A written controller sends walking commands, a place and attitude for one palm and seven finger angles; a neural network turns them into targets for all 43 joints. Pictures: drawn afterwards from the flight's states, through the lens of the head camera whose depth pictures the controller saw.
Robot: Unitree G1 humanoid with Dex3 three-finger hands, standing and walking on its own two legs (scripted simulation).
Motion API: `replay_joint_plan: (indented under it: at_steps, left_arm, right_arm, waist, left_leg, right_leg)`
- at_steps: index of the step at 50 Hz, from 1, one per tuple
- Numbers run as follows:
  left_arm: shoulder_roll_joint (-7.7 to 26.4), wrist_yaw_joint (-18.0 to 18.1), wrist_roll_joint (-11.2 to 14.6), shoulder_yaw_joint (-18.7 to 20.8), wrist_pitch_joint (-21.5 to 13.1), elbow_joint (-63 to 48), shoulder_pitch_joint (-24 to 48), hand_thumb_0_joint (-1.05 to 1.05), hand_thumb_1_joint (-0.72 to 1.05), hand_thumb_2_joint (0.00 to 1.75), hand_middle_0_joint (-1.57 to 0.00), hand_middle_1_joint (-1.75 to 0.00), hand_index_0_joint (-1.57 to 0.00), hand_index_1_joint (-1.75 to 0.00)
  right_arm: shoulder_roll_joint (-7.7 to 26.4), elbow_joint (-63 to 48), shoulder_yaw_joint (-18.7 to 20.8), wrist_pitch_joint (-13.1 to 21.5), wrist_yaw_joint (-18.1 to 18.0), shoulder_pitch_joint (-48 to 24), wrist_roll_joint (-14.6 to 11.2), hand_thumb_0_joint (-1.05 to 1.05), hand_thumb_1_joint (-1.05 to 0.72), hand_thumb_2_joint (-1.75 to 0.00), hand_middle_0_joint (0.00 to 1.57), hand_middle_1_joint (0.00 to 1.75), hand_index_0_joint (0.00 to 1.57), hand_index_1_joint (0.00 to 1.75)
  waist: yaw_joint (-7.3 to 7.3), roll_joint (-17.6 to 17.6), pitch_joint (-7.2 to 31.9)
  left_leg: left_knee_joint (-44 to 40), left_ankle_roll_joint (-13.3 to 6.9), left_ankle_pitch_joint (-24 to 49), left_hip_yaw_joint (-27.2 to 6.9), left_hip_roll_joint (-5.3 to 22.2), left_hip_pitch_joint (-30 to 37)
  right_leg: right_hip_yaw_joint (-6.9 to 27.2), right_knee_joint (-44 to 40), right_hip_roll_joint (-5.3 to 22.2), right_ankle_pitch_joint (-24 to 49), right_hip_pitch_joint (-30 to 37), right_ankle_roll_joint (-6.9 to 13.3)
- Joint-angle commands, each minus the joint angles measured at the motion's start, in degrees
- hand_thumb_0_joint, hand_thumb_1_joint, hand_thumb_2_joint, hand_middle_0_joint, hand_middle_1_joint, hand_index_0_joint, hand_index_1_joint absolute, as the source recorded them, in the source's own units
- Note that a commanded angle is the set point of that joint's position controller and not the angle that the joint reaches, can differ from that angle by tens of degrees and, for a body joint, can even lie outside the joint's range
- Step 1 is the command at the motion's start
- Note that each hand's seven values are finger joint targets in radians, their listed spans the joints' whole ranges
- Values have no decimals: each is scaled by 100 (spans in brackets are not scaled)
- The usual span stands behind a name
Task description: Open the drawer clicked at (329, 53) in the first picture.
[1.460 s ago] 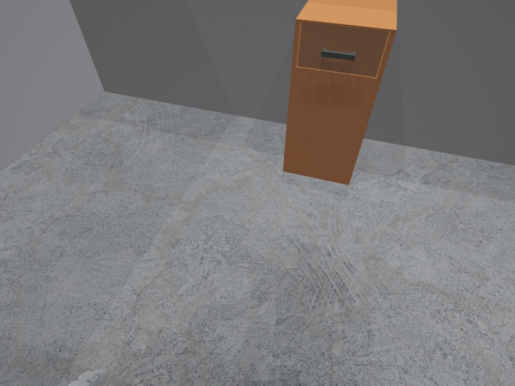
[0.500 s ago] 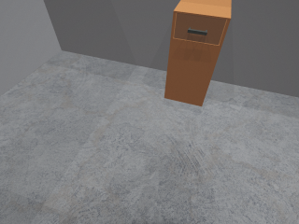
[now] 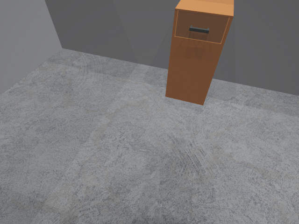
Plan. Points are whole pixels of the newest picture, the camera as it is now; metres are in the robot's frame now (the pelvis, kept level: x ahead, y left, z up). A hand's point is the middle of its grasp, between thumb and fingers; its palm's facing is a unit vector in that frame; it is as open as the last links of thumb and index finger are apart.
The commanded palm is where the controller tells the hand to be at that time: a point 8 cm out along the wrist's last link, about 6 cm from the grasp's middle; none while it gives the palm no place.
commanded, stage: walk to a spot facing it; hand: left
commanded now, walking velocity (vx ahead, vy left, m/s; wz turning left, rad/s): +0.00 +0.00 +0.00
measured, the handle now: (199, 28) +1.33 -0.27 -0.05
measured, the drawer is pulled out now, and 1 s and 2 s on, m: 0.00 0.00 0.00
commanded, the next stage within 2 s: turn to face it in 1.58 s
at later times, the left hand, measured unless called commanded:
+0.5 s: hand out of the picture +0.13 +0.16 -0.18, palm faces -0.17 -0.96 -0.22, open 7.4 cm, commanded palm none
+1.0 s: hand (118, 181) +0.30 +0.14 -0.21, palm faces -0.26 -0.95 -0.16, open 7.4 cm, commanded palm none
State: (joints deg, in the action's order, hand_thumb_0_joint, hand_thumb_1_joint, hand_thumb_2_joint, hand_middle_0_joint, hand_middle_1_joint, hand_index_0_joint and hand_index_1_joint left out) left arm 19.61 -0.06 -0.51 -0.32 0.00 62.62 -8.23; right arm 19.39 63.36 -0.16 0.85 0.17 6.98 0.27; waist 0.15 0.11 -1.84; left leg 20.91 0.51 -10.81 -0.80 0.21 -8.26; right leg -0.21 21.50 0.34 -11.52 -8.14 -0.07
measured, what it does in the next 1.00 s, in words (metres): walks ahead, turning right: right foot, then left foot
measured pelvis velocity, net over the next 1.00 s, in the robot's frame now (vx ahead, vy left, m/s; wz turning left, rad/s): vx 0.29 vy -0.05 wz -0.40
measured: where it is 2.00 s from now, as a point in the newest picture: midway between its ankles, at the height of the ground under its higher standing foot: (176, 179)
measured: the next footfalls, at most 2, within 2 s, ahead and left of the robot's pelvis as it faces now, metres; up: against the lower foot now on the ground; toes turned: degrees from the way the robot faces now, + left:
right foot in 0.50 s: +0.13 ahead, -0.14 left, +0.00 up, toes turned -16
left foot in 0.96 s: +0.44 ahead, +0.01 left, +0.00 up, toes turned -14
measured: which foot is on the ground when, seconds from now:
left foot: down 0.00-0.50, up 0.52-0.94, down 0.96-1.00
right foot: down 0.00-0.30, up 0.32-0.48, down 0.50-0.98, up 1.00-1.00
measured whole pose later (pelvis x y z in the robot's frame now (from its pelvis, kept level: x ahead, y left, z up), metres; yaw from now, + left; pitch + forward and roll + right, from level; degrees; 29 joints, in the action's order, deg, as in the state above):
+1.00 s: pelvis +0.29 -0.05 -0.03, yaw -23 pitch +0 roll -1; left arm 10.5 0.3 -0.8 3.5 -2.1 61.3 -23.3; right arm 8.8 54.0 1.8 4.2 0.9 5.8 1.5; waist 3.0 2.4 -2.3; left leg 37.3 -1.7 -11.1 7.3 4.2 -25.2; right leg 4.8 40.9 -1.5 -28.9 -5.7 1.0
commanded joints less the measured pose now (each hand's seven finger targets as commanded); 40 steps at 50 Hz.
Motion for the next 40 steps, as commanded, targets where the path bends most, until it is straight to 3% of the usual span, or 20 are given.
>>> replay_joint_plan:
  at_steps: [1, 4, 7, 10, 12, 14, 15, 16, 17, 18, 20, 22, 23, 24, 25, 26, 27, 30, 33, 40]
  left_arm:
    - [1179, 58, -20, 213, -139, -359, 230, 0, 90, 90, -20, -30, -20, -30]
    - [1186, 59, -18, 209, -145, -358, 221, 0, 90, 90, -20, -30, -20, -30]
    - [516, 57, -30, 105, 24, -228, -266, 0, 90, 90, -20, -30, -20, -30]
    - [605, -45, -74, 218, 115, -407, -372, 0, 90, 90, -20, -30, -20, -30]
    - [600, -94, -88, 292, 125, -574, -488, 0, 90, 90, -20, -30, -20, -30]
    - [413, -141, -79, 319, 70, -740, -475, 0, 90, 90, -20, -30, -20, -30]
    - [217, -166, -65, 323, 23, -831, -430, 0, 90, 90, -20, -30, -20, -30]
    - [129, -185, -62, 336, -8, -988, -130, 0, 90, 90, -20, -30, -20, -30]
    - [125, -211, -63, 354, -32, -1117, 48, 0, 90, 90, -20, -30, -20, -30]
    - [60, -231, -73, 380, -61, -1176, 129, 0, 90, 90, -20, -30, -20, -30]
    - [-130, -267, -64, 390, -103, -1161, 18, 0, 90, 90, -20, -30, -20, -30]
    - [-265, -303, -61, 420, -111, -939, -696, 0, 90, 90, -20, -30, -20, -30]
    - [-210, -293, -82, 470, -127, -673, -1470, 0, 90, 90, -20, -30, -20, -30]
    - [353, -205, -128, 598, -203, -400, -2413, 0, 90, 90, -20, -30, -20, -30]
    - [854, -91, -83, 684, -271, -304, -2886, 0, 90, 90, -20, -30, -20, -30]
    - [823, -1, -5, 689, -272, -345, -2797, 0, 90, 90, -20, -30, -20, -30]
    - [616, 35, 10, 658, -278, -443, -2400, 0, 90, 90, -20, -30, -20, -30]
    - [116, 40, -75, 499, -318, -695, -1497, 0, 90, 90, -20, -30, -20, -30]
    - [60, 43, -95, 493, -389, -652, -1415, 0, 90, 90, -20, -30, -20, -30]
    - [-53, 80, -97, 466, -451, -452, -1804, 0, 90, 90, -20, -30, -20, -30]
  right_arm:
    - [1203, -340, 221, 110, -78, -296, 18, 0, -90, -90, 20, 30, 20, 30]
    - [1202, -324, 218, 108, -79, -308, 17, 0, -90, -90, 20, 30, 20, 30]
    - [474, -205, 85, -19, -65, 193, 80, 0, -90, -90, 20, 30, 20, 30]
    - [579, -318, 182, -69, -61, 324, 119, 0, -90, -90, 20, 30, 20, 30]
    - [688, -429, 269, -58, -66, 470, 118, 0, -90, -90, 20, 30, 20, 30]
    - [796, -473, 351, 20, -93, 760, 111, 0, -90, -90, 20, 30, 20, 30]
    - [926, -462, 420, 74, -119, 927, 101, 0, -90, -90, 20, 30, 20, 30]
    - [963, -449, 472, 142, -131, 1117, 86, 0, -90, -90, 20, 30, 20, 30]
    - [906, -454, 488, 188, -130, 1225, 76, 0, -90, -90, 20, 30, 20, 30]
    - [809, -438, 491, 229, -138, 1283, 92, 0, -90, -90, 20, 30, 20, 30]
    - [651, -468, 469, 248, -150, 1103, 134, 0, -90, -90, 20, 30, 20, 30]
    - [588, -534, 464, 248, -151, 747, 140, 0, -90, -90, 20, 30, 20, 30]
    - [539, -584, 458, 240, -137, 608, 120, 0, -90, -90, 20, 30, 20, 30]
    - [245, -725, 393, 239, -69, 553, 38, 0, -90, -90, 20, 30, 20, 30]
    - [-140, -1061, 284, 279, -22, 248, 33, 0, -90, -90, 20, 30, 20, 30]
    - [24, -1135, 335, 297, -36, 102, 61, 0, -90, -90, 20, 30, 20, 30]
    - [44, -1086, 378, 311, -28, 27, 47, 0, -90, -90, 20, 30, 20, 30]
    - [-166, -901, 386, 205, 4, 194, 128, 0, -90, -90, 20, 30, 20, 30]
    - [-389, -809, 401, 97, 47, 547, 126, 0, -90, -90, 20, 30, 20, 30]
    - [-501, -1280, 380, 174, 126, -318, 101, 0, -90, -90, 20, 30, 20, 30]
  waist:
    - [7, -15, 282]
    - [8, 18, 293]
    - [6, 95, 355]
    - [-8, 159, -284]
    - [-21, 13, -479]
    - [-152, -495, -531]
    - [-220, -977, -495]
    - [-342, -1193, -462]
    - [-372, -1026, -384]
    - [-380, -880, -394]
    - [-221, -841, -408]
    - [163, -682, -108]
    - [548, -342, 215]
    - [938, 1147, 549]
    - [973, 2335, 408]
    - [878, 1678, 402]
    - [721, 831, 98]
    - [213, 361, -404]
    - [-30, 306, -254]
    - [226, 563, -306]
  left_leg:
    - [-346, -193, 591, -536, 645, 46]
    - [-328, -192, 632, -527, 642, 77]
    - [-34, -68, -439, -217, 603, 123]
    - [-14, -119, -1921, -165, 598, -371]
    - [0, -216, -2475, -278, 730, -436]
    - [-374, -485, -2739, -796, 1188, -39]
    - [-729, -744, -2592, -1332, 1680, 341]
    - [-979, -1041, -1968, -1540, 2159, 700]
    - [-962, -1201, -1433, -1550, 2321, 990]
    - [-821, -1215, -742, -1310, 2358, 1103]
    - [-443, -983, 283, -523, 2197, 735]
    - [292, -597, 368, 298, 1795, 71]
    - [1369, -383, 343, 721, 1450, -501]
    - [3135, -78, -436, 1228, 937, -1753]
    - [4708, 140, -2257, 1039, 245, -3215]
    - [5136, 42, -2083, 327, 438, -3487]
    - [5190, 2, -1554, 268, 700, -3513]
    - [4876, 145, -796, 147, 912, -2992]
    - [4355, 252, -305, 321, 819, -2704]
    - [2915, 291, 148, 462, 712, -3071]
  right_leg:
    - [557, -388, 662, 424, -63, 159]
    - [579, -398, 672, 474, -71, 168]
    - [723, -340, 574, -661, -296, 128]
    - [1048, -321, 426, -1998, -953, 274]
    - [1059, -33, 270, -2359, -1358, 338]
    - [723, 858, -61, -2061, -1957, 294]
    - [241, 1731, -289, -1508, -2323, 203]
    - [-32, 2544, -100, -1621, -2775, 103]
    - [75, 2860, 134, -1801, -3086, 70]
    - [77, 2937, 276, -1828, -3190, 39]
    - [-104, 2491, 452, -1797, -2582, 53]
    - [-486, 1534, 261, -1086, -1196, 106]
    - [-725, 973, -44, -348, 10, 164]
    - [520, 217, 698, -810, 1272, 459]
    - [3327, -730, 2062, -551, 1500, 1014]
    - [3645, -881, 2179, -426, 1554, 1309]
    - [3192, -779, 2088, -410, 1220, 1402]
    - [2311, -968, 1701, -569, -245, 1236]
    - [1460, -959, 1274, 98, -464, 1068]
    - [1293, -802, 1101, 1078, 339, 1058]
